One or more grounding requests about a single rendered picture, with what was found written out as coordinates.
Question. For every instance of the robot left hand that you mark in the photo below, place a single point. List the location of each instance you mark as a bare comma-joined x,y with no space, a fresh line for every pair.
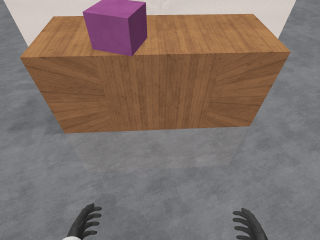
80,224

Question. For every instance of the pedestal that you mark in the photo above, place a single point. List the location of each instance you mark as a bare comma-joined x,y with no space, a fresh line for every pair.
193,71

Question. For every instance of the carton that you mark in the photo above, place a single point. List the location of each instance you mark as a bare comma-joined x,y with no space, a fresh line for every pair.
117,26

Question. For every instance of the robot right hand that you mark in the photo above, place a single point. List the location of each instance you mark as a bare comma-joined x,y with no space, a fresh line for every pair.
254,229

